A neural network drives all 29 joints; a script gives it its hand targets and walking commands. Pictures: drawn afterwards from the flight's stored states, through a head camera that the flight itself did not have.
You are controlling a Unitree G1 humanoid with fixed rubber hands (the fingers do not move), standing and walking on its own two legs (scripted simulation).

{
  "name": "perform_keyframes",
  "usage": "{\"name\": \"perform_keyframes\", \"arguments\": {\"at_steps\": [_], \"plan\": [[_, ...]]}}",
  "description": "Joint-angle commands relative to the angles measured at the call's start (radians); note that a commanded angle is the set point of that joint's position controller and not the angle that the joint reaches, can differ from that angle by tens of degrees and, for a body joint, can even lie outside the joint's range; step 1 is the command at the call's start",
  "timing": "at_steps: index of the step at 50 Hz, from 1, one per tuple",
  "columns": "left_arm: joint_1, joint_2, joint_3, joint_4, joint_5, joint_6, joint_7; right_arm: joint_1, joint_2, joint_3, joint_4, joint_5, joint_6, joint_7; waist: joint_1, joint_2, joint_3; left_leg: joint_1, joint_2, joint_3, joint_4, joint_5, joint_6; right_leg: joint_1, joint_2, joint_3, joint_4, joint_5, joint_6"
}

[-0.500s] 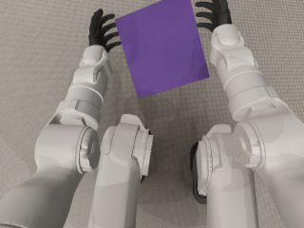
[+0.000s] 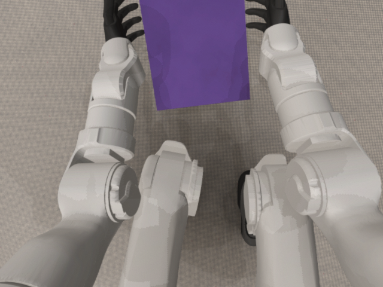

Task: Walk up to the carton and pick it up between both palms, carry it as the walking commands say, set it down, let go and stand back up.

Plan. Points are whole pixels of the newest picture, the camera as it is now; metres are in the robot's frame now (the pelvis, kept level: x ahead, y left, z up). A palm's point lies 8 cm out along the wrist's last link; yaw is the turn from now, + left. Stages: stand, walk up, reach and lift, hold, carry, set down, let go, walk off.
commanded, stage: reach and lift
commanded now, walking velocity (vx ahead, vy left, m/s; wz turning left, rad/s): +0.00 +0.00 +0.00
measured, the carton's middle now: (196, 55) +0.51 +0.07 -0.23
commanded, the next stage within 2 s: none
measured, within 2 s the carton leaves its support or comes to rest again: neither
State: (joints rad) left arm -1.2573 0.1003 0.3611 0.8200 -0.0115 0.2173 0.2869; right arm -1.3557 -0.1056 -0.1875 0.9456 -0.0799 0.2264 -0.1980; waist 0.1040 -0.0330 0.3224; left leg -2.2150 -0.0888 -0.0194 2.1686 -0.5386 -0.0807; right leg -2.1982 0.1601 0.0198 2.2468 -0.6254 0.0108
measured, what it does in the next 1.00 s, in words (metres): rises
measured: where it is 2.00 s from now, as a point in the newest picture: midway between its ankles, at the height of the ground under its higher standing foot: (211, 209)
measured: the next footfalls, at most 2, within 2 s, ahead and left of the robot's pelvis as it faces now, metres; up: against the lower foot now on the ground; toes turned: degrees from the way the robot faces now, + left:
none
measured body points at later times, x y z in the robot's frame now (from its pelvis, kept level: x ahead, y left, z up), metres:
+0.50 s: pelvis -0.03 +0.03 +0.03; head +0.31 +0.06 +0.31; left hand +0.49 +0.20 -0.09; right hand +0.53 -0.05 -0.10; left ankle +0.13 +0.13 -0.33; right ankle +0.10 -0.10 -0.33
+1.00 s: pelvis -0.04 +0.01 +0.08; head +0.30 +0.03 +0.36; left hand +0.48 +0.20 -0.03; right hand +0.52 -0.05 -0.04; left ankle +0.13 +0.13 -0.33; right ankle +0.10 -0.10 -0.33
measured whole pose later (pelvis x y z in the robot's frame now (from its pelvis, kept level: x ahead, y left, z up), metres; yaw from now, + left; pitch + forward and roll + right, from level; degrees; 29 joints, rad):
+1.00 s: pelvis -0.04 +0.01 +0.08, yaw +0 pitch +23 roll +1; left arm -1.26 -0.01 0.39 0.47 0.05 0.39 0.41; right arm -1.35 -0.05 -0.32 0.63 -0.13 0.39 -0.18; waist 0.10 -0.04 0.52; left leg -1.88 -0.13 -0.05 1.92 -0.44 -0.08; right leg -1.86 0.16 0.05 1.99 -0.54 0.04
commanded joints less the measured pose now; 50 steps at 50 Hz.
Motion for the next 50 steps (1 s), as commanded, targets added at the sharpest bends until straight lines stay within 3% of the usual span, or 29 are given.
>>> {"name": "perform_keyframes", "arguments": {"at_steps": [1, 2, 3, 5, 8, 9, 11, 12, 13, 15, 17, 22, 23, 24, 25, 26, 27, 28, 31, 32, 34, 36, 39, 40, 43, 44, 47, 49, 50], "plan": [[-0.603, -1.026, -0.445, -0.079, -0.074, -0.002, -0.428, -0.613, 1.040, 0.420, -0.211, 0.121, -0.050, 0.271, 0.094, -0.048, -1.593, 0.622, -0.043, 0.122, -0.128, 0.359, 0.067, 0.640, 0.012, -0.007, -0.258, 0.361, -0.009], [-0.599, -1.039, -0.442, -0.103, -0.073, 0.009, -0.429, -0.632, 1.062, 0.422, -0.250, 0.126, -0.037, 0.275, 0.066, -0.111, -1.674, 0.662, -0.054, 0.120, -0.144, 0.375, 0.075, 0.720, 0.026, -0.034, -0.265, 0.385, 0.003], [-0.614, -1.066, -0.469, -0.131, -0.077, 0.008, -0.434, -0.590, 1.137, 0.416, -0.221, 0.125, -0.024, 0.274, 0.087, -0.068, -1.694, 0.665, -0.067, 0.142, -0.150, 0.399, 0.071, 0.738, 0.039, 0.000, -0.296, 0.415, -0.002], [-0.652, -1.024, -0.452, -0.127, -0.077, 0.020, -0.443, -0.528, 1.103, 0.354, -0.075, 0.081, 0.005, 0.281, 0.019, -0.076, -1.619, 0.644, -0.045, 0.138, -0.174, 0.319, 0.070, 0.697, 0.031, -0.030, -0.287, 0.328, -0.008], [-0.767, -1.027, -0.554, -0.302, -0.128, 0.015, -0.439, -0.635, 1.111, 0.391, -0.206, 0.137, 0.005, 0.282, 0.035, -0.050, -1.842, 0.792, -0.062, 0.128, -0.175, 0.423, 0.066, 0.730, 0.048, -0.027, -0.297, 0.393, -0.006], [-0.849, -1.075, -0.614, -0.360, -0.161, 0.016, -0.429, -0.579, 1.133, 0.373, -0.183, 0.112, 0.006, 0.272, -0.030, -0.002, -1.966, 0.848, -0.061, 0.124, -0.180, 0.418, 0.049, 0.801, 0.050, -0.028, -0.283, 0.399, -0.028], [-0.762, -1.091, -0.609, -0.178, -0.155, 0.047, -0.429, -0.629, 1.084, 0.369, -0.159, 0.116, 0.014, 0.278, 0.011, 0.032, -1.828, 0.804, -0.038, 0.120, -0.201, 0.348, 0.047, 0.721, 0.030, -0.017, -0.300, 0.311, -0.032], [-0.801, -1.120, -0.612, -0.325, -0.166, 0.035, -0.420, -0.598, 1.097, 0.366, -0.244, 0.102, 0.013, 0.280, -0.025, 0.004, -1.937, 0.916, -0.048, 0.120, -0.204, 0.460, 0.050, 0.762, 0.037, -0.052, -0.303, 0.400, -0.029], [-0.829, -1.130, -0.666, -0.429, -0.178, 0.040, -0.412, -0.555, 1.148, 0.386, -0.268, 0.128, 0.023, 0.282, -0.006, 0.106, -2.112, 1.015, -0.063, 0.116, -0.216, 0.497, 0.037, 0.826, 0.046, -0.044, -0.284, 0.442, -0.041], [-0.867, -1.037, -0.658, -0.367, -0.159, 0.043, -0.403, -0.596, 1.158, 0.393, -0.176, 0.139, 0.049, 0.296, 0.009, 0.028, -1.885, 0.971, -0.041, 0.092, -0.251, 0.419, 0.047, 0.695, 0.030, -0.058, -0.299, 0.331, -0.023], [-0.768, -1.144, -0.662, -0.341, -0.163, 0.067, -0.397, -0.596, 1.159, 0.391, -0.249, 0.128, 0.044, 0.301, -0.037, 0.049, -1.988, 1.019, -0.052, 0.091, -0.247, 0.415, 0.044, 0.697, 0.030, -0.062, -0.330, 0.311, -0.035], [-0.724, -1.128, -0.644, -0.297, -0.120, 0.098, -0.368, -0.749, 1.053, 0.437, -0.372, 0.145, 0.051, 0.335, -0.005, 0.037, -1.940, 1.134, -0.045, 0.043, -0.318, 0.318, 0.049, 0.597, 0.023, -0.088, -0.333, 0.185, -0.024], [-0.771, -1.089, -0.624, -0.297, -0.125, 0.095, -0.357, -0.823, 1.050, 0.450, -0.338, 0.178, 0.061, 0.340, 0.048, 0.067, -1.849, 1.120, -0.044, 0.052, -0.329, 0.318, 0.048, 0.525, 0.015, -0.068, -0.338, 0.168, -0.022], [-0.822, -1.130, -0.644, -0.311, -0.139, 0.102, -0.351, -0.826, 1.036, 0.465, -0.407, 0.171, 0.053, 0.338, 0.012, 0.026, -1.993, 1.169, -0.047, 0.066, -0.322, 0.315, 0.045, 0.604, 0.027, -0.077, -0.365, 0.140, -0.030], [-0.789, -1.086, -0.610, -0.196, -0.108, 0.108, -0.360, -0.730, 1.042, 0.395, -0.219, 0.124, 0.066, 0.336, -0.022, -0.002, -1.760, 1.026, -0.019, 0.023, -0.341, 0.177, 0.052, 0.485, 0.011, -0.082, -0.363, 0.057, -0.024], [-0.763, -1.136, -0.612, -0.253, -0.113, 0.117, -0.359, -0.796, 1.090, 0.414, -0.328, 0.149, 0.070, 0.345, 0.023, -0.005, -1.875, 1.105, -0.048, 0.032, -0.367, 0.227, 0.053, 0.567, 0.014, -0.088, -0.370, 0.116, -0.019], [-0.801, -1.104, -0.603, -0.251, -0.133, 0.113, -0.361, -0.776, 1.063, 0.414, -0.281, 0.135, 0.077, 0.345, -0.021, -0.014, -1.850, 1.072, -0.039, 0.051, -0.358, 0.203, 0.055, 0.587, 0.012, -0.092, -0.372, 0.096, -0.020], [-0.813, -1.132, -0.614, -0.263, -0.130, 0.124, -0.368, -0.769, 1.074, 0.431, -0.299, 0.136, 0.080, 0.349, 0.013, -0.022, -1.933, 1.098, -0.053, 0.056, -0.354, 0.196, 0.057, 0.633, 0.012, -0.100, -0.374, 0.087, -0.021], [-0.870, -1.121, -0.643, -0.299, -0.115, 0.145, -0.360, -0.786, 1.062, 0.378, -0.256, 0.133, 0.098, 0.356, -0.033, 0.057, -1.900, 1.168, -0.034, 0.023, -0.410, 0.143, 0.043, 0.573, 0.015, -0.086, -0.400, 0.055, -0.028], [-0.880, -1.113, -0.595, -0.243, -0.088, 0.145, -0.363, -0.753, 1.081, 0.343, -0.188, 0.116, 0.110, 0.373, 0.036, 0.079, -1.815, 1.123, -0.037, 0.032, -0.419, 0.067, 0.040, 0.492, 0.003, -0.090, -0.403, -0.015, -0.025], [-0.764, -1.149, -0.564, -0.195, -0.077, 0.155, -0.376, -0.685, 1.135, 0.334, -0.169, 0.088, 0.114, 0.363, -0.027, 0.014, -1.818, 1.047, -0.048, 0.058, -0.419, 0.076, 0.051, 0.611, 0.011, -0.082, -0.430, 0.032, -0.014], [-0.884, -1.164, -0.629, -0.346, -0.119, 0.153, -0.379, -0.760, 1.133, 0.377, -0.275, 0.138, 0.111, 0.365, -0.007, 0.017, -2.032, 1.133, -0.060, 0.067, -0.415, 0.153, 0.046, 0.689, 0.018, -0.090, -0.427, 0.100, -0.016], [-0.861, -1.151, -0.577, -0.273, -0.077, 0.155, -0.391, -0.691, 1.163, 0.359, -0.201, 0.102, 0.131, 0.360, 0.037, -0.005, -1.946, 1.059, -0.056, 0.100, -0.415, 0.170, 0.048, 0.657, 0.023, -0.072, -0.465, 0.079, -0.018], [-0.912, -1.133, -0.653, -0.517, -0.127, 0.151, -0.386, -0.743, 1.228, 0.464, -0.388, 0.172, 0.132, 0.346, 0.038, -0.026, -2.263, 1.224, -0.077, 0.099, -0.400, 0.322, 0.057, 0.893, 0.032, -0.063, -0.451, 0.241, -0.008], [-0.751, -1.152, -0.652, -0.307, -0.109, 0.189, -0.394, -0.802, 1.124, 0.463, -0.447, 0.177, 0.123, 0.331, 0.059, 0.051, -2.127, 1.145, -0.078, 0.124, -0.417, 0.277, 0.045, 0.832, 0.034, -0.045, -0.489, 0.182, -0.020], [-0.762, -1.141, -0.603, -0.302, -0.098, 0.183, -0.394, -0.866, 1.168, 0.474, -0.458, 0.177, 0.127, 0.323, 0.085, -0.020, -2.116, 1.097, -0.084, 0.127, -0.433, 0.228, 0.067, 0.844, 0.031, -0.062, -0.488, 0.137, 0.004], [-0.788, -1.159, -0.666, -0.397, -0.145, 0.177, -0.411, -0.612, 1.219, 0.473, -0.343, 0.141, 0.157, 0.305, 0.011, -0.057, -2.167, 1.106, -0.077, 0.112, -0.416, 0.312, 0.059, 0.978, 0.031, -0.042, -0.518, 0.231, -0.011], [-0.678, -1.159, -0.639, -0.279, -0.103, 0.179, -0.428, -0.621, 1.220, 0.493, -0.351, 0.126, 0.151, 0.304, 0.075, -0.069, -2.048, 1.020, -0.067, 0.117, -0.448, 0.289, 0.065, 0.969, 0.021, -0.025, -0.531, 0.230, 0.004], [-0.746, -1.151, -0.666, -0.367, -0.119, 0.183, -0.426, -0.627, 1.224, 0.487, -0.368, 0.121, 0.155, 0.308, 0.025, -0.065, -2.115, 1.058, -0.069, 0.113, -0.449, 0.276, 0.063, 0.999, 0.034, -0.025, -0.524, 0.219, -0.003]]}}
